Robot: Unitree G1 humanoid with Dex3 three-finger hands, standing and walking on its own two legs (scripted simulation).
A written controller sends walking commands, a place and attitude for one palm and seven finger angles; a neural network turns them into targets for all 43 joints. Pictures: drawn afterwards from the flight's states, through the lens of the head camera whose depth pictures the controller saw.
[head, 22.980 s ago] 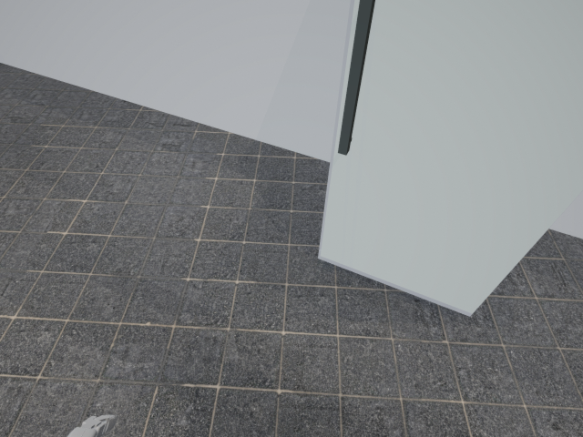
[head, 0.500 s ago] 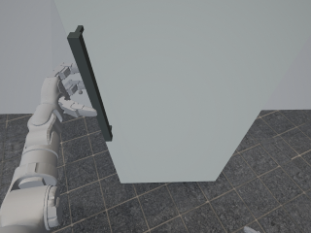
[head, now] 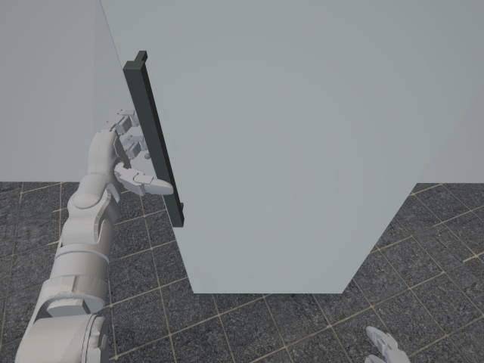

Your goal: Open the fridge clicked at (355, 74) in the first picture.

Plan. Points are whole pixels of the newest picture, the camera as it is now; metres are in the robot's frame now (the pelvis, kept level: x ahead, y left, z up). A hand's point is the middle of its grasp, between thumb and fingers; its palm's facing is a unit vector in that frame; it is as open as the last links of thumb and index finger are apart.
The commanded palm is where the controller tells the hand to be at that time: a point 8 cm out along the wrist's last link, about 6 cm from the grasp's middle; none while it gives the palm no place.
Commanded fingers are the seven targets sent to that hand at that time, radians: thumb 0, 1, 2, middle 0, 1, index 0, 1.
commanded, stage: slide the fingers in behind the handle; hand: left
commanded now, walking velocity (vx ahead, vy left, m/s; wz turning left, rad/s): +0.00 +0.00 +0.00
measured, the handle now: (164, 157) +0.46 +0.17 +0.09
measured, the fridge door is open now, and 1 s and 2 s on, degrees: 0 0 0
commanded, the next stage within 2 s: grip the handle and tug to test in 1.06 s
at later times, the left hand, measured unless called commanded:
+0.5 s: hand (164, 157) +0.40 +0.15 +0.15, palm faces +0.03 -1.00 +0.01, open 14.0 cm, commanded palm +0.37 +0.20 +0.15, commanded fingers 0.00 -0.50 0.30 -0.30 -1.20 -0.30 -1.20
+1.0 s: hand (164, 158) +0.40 +0.15 +0.15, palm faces +0.04 -1.00 +0.00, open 14.1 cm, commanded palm +0.37 +0.20 +0.15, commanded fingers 0.00 -0.50 0.30 -0.30 -1.20 -0.30 -1.20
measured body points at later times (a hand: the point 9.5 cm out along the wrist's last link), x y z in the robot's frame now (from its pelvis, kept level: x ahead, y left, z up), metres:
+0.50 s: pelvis +0.00 -0.01 +0.00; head +0.01 -0.01 +0.45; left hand +0.39 +0.20 +0.15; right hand +0.13 -0.25 -0.11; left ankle +0.02 +0.12 -0.73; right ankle -0.04 -0.11 -0.73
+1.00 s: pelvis +0.00 -0.01 +0.00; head +0.01 -0.02 +0.45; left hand +0.39 +0.20 +0.15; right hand +0.13 -0.26 -0.10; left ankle +0.02 +0.12 -0.73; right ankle -0.04 -0.11 -0.73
